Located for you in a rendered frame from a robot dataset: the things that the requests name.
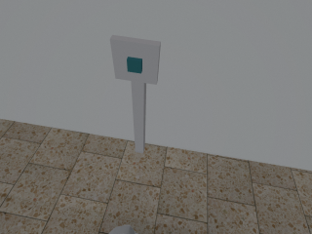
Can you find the panel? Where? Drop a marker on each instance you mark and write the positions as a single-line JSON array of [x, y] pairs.
[[123, 47]]

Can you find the button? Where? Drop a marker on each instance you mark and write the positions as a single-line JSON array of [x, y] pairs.
[[134, 65]]

